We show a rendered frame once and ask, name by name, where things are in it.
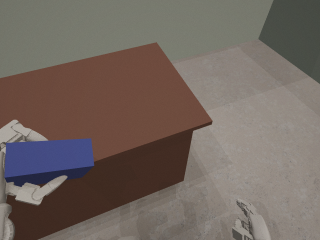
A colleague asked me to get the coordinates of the sponge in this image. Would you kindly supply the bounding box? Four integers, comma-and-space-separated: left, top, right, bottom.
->
4, 138, 95, 187

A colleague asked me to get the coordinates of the right robot hand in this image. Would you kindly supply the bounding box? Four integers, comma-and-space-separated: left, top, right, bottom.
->
232, 198, 271, 240

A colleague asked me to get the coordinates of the left robot forearm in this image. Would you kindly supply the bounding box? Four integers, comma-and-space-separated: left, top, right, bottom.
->
0, 203, 15, 240

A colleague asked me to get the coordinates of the left robot hand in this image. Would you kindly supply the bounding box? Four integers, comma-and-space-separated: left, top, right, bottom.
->
0, 119, 68, 206

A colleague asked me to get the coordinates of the table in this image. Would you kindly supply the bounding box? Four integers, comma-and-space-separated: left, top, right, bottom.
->
0, 42, 213, 240

